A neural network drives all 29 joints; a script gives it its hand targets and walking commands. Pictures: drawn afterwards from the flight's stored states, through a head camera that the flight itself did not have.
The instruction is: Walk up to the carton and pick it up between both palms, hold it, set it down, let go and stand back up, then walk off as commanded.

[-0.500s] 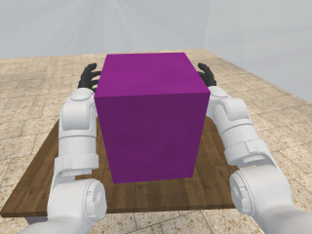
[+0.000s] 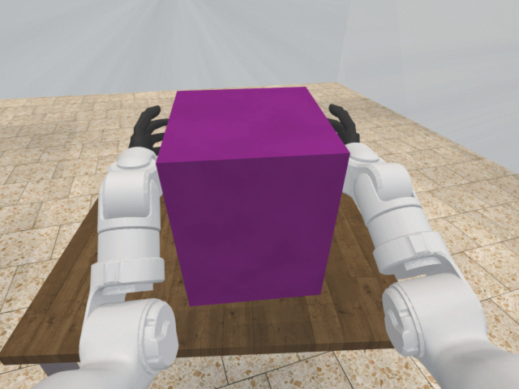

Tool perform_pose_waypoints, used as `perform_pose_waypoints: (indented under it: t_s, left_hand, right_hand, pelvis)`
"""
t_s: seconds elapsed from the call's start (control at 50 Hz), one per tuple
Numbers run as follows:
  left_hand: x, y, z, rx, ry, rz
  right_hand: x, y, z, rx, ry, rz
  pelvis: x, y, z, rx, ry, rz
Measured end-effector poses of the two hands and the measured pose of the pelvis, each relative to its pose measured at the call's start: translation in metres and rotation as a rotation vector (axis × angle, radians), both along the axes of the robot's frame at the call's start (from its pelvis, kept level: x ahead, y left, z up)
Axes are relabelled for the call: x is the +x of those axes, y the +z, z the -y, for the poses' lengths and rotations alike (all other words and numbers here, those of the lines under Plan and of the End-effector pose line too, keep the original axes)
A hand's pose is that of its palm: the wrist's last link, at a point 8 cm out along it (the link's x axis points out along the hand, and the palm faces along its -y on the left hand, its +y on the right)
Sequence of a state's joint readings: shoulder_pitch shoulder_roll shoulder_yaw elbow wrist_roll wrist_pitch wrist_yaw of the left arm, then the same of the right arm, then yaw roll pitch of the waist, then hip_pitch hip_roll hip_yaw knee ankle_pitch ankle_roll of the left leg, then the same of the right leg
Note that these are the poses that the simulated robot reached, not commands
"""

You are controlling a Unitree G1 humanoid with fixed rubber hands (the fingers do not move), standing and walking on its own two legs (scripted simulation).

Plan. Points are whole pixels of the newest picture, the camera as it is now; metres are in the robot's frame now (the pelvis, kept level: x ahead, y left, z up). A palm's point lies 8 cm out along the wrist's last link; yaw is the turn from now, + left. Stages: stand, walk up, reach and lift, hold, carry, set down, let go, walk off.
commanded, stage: hold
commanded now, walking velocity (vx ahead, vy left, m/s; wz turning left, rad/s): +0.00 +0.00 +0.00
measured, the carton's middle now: (249, 193) +0.35 +0.00 +0.21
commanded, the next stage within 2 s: set down in 1.40 s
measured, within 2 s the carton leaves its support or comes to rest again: neither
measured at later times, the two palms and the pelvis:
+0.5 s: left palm (143, 155) +0.36 +0.15 +0.27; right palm (345, 151) +0.36 -0.14 +0.27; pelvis +0.00 +0.00 +0.00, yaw +0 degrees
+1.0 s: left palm (143, 158) +0.36 +0.15 +0.26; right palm (345, 155) +0.36 -0.14 +0.27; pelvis +0.00 +0.00 +0.00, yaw +0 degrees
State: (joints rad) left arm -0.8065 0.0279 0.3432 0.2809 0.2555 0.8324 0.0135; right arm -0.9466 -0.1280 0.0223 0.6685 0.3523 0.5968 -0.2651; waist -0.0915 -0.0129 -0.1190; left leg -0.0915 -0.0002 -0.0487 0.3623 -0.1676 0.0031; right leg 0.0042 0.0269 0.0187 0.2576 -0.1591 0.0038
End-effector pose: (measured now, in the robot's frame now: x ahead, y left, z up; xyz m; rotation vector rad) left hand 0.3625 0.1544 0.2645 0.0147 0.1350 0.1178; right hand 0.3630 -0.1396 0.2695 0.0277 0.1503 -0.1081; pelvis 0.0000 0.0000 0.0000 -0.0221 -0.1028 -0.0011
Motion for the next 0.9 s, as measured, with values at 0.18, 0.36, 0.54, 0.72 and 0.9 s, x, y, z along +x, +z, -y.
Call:
perform_pose_waypoints:
  t_s: [0.18,0.36,0.54,0.72,0.9]
  left_hand:
    - [-0.0014,-0.0010,-0.0003,-0.003,-0.001,-0.001]
    - [-0.0008,0.0001,-0.0003,-0.004,0.000,-0.001]
    - [0.0015,0.0035,0.0001,-0.007,-0.002,0.002]
    - [0.0019,0.0004,-0.0008,-0.002,-0.005,0.003]
    - [-0.0021,-0.0019,-0.0010,-0.002,-0.002,-0.001]
  right_hand:
    - [-0.0019,-0.0027,-0.0003,0.003,-0.002,-0.002]
    - [-0.0010,0.0006,-0.0003,0.007,-0.002,-0.001]
    - [0.0004,0.0037,0.0000,-0.007,-0.003,0.001]
    - [0.0007,0.0008,-0.0008,-0.007,-0.003,0.001]
    - [-0.0026,-0.0022,-0.0009,0.007,-0.003,-0.004]
  pelvis:
    - [-0.0016,0.0000,-0.0002,0.000,-0.002,-0.001]
    - [-0.0039,0.0000,0.0008,0.002,-0.005,-0.007]
    - [-0.0013,0.0001,0.0015,0.002,-0.003,-0.007]
    - [0.0006,0.0001,-0.0004,-0.001,-0.002,-0.003]
    - [-0.0010,-0.0003,-0.0017,-0.002,-0.005,0.001]
